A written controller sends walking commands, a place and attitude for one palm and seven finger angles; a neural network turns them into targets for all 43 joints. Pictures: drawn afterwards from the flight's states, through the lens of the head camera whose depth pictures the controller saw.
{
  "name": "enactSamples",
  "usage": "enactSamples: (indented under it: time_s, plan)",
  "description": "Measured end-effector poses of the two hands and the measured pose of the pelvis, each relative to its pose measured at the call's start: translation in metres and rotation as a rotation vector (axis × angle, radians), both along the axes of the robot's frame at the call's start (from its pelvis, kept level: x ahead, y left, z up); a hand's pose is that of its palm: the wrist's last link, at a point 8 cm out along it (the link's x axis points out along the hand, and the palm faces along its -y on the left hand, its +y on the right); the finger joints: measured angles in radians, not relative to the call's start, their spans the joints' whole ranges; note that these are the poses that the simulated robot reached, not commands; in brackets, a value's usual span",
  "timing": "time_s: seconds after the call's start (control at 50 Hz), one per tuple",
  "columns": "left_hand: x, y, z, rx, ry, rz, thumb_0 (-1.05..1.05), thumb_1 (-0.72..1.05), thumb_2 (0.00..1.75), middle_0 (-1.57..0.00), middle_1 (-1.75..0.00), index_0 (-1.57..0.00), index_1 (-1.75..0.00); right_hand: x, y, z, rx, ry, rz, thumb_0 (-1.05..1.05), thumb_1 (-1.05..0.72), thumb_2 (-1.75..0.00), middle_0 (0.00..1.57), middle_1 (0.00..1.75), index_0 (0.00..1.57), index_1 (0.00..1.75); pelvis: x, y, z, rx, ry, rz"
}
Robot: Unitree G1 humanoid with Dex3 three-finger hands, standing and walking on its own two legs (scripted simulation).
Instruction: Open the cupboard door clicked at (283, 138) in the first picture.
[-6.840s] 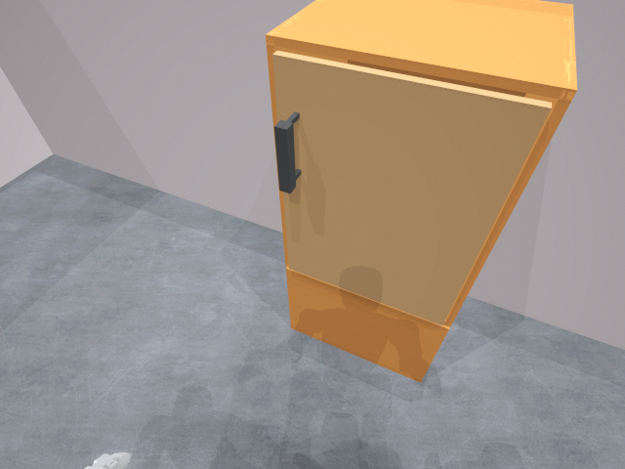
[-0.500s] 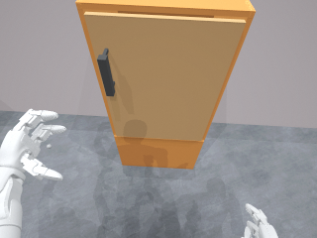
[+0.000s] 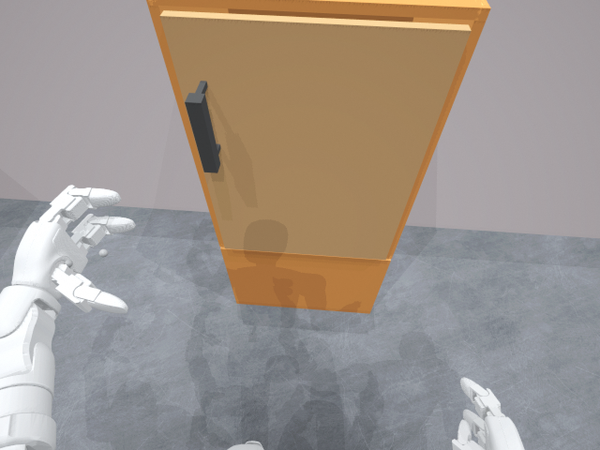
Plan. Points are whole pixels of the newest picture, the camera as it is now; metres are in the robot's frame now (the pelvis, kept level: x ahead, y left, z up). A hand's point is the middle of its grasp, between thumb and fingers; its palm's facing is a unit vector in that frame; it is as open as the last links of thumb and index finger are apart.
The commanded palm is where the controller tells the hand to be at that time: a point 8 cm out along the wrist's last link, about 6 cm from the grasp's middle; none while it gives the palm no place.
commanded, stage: move the hooked fingers beside the handle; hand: left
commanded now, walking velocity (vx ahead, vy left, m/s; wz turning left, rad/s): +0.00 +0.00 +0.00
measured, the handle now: (207, 128) +0.59 +0.20 +0.07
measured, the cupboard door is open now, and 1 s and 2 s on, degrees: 0 0 0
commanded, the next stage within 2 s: none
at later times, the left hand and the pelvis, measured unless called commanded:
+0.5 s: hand (120, 209) +0.39 +0.28 +0.09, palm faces -0.01 -1.00 +0.01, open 14.0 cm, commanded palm +0.37 +0.33 +0.09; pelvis +0.01 +0.01 +0.00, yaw -1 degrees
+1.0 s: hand (138, 169) +0.47 +0.28 +0.09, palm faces -0.02 -1.00 +0.01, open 14.0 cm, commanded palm +0.46 +0.32 +0.08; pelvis +0.00 +0.02 -0.01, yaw -3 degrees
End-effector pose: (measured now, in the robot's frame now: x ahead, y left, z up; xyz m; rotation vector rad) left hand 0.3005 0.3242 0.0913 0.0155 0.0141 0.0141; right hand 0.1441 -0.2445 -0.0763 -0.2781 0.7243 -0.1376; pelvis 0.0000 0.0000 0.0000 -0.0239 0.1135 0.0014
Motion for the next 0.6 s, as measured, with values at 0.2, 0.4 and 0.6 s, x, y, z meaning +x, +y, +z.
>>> enactSamples:
  time_s: [0.2, 0.4, 0.6]
  plan:
    - [0.044, -0.003, 0.005, -0.006, -0.002, -0.02, -0.01, -0.5, 0.3, -0.3, -1.2, -0.3, -1.2, -0.028, -0.015, -0.006, -0.013, 0.082, -0.072, 0.01, -0.9, -0.9, 0.21, 0.3, 0.2, 0.3, 0.005, -0.002, -0.001, 0.005, 0.032, -0.025]
    - [0.057, 0.006, 0.003, 0.004, -0.021, -0.02, -0.01, -0.5, 0.3, -0.3, -1.2, -0.3, -1.2, -0.058, -0.021, -0.015, -0.032, 0.206, -0.112, 0.01, -0.9, -0.9, 0.21, 0.3, 0.2, 0.3, 0.008, 0.003, -0.003, -0.001, 0.06, -0.028]
    - [0.09, 0.003, -0.003, -0.003, 0.0, -0.043, -0.01, -0.5, 0.3, -0.3, -1.2, -0.3, -1.2, -0.068, -0.015, -0.017, -0.044, 0.25, -0.133, 0.01, -0.9, -0.9, 0.21, 0.3, 0.2, 0.3, 0.004, 0.01, -0.006, -0.008, 0.089, -0.027]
